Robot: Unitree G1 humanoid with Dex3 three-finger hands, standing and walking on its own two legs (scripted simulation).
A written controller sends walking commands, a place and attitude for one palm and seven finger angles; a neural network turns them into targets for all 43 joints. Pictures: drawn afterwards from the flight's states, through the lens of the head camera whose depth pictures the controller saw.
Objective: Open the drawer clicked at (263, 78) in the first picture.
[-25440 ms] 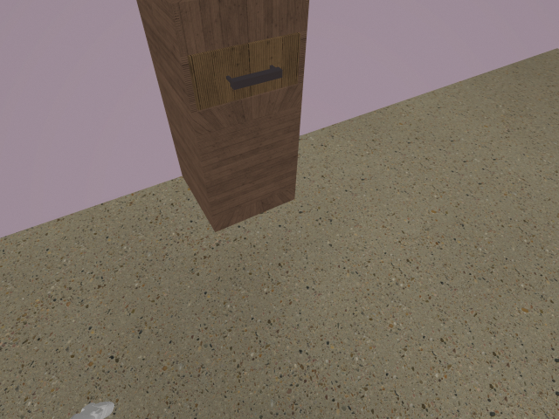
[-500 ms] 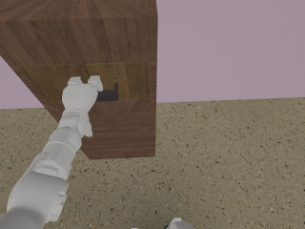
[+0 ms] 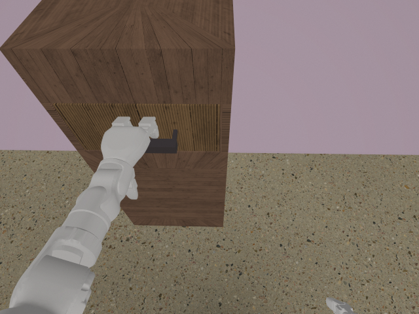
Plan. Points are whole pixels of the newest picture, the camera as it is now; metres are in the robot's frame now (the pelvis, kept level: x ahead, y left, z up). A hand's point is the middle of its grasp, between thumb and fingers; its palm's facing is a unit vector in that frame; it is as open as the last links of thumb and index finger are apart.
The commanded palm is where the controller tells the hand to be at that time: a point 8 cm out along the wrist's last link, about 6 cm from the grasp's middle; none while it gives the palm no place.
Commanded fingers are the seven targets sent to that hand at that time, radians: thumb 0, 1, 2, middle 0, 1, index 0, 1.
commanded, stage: re-aim the fingers above the handle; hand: left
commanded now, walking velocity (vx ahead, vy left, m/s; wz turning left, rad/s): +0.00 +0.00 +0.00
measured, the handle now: (142, 139) +0.51 +0.20 -0.03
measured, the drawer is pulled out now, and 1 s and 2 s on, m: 0.00 0.00 0.00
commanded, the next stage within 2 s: none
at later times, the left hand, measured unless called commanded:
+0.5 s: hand (142, 153) +0.42 +0.16 +0.03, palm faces +0.03 -0.07 -1.00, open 13.8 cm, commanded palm +0.39 +0.20 +0.09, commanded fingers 0.00 -0.50 0.30 -0.30 -1.20 -0.30 -1.20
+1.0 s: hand (135, 139) +0.45 +0.18 +0.05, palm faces +0.16 -0.03 -0.99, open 13.8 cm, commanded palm +0.40 +0.21 +0.09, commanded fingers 0.00 -0.50 0.30 -0.30 -1.20 -0.30 -1.20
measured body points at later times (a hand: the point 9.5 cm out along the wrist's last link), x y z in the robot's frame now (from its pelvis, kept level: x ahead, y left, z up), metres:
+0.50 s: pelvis -0.01 -0.01 +0.00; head +0.05 -0.02 +0.44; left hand +0.41 +0.17 +0.09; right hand +0.08 -0.27 -0.14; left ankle -0.06 +0.07 -0.72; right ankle +0.00 -0.09 -0.72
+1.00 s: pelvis -0.02 +0.00 -0.01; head +0.05 -0.02 +0.44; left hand +0.43 +0.18 +0.10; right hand +0.07 -0.27 -0.14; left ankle -0.06 +0.07 -0.72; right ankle +0.00 -0.09 -0.72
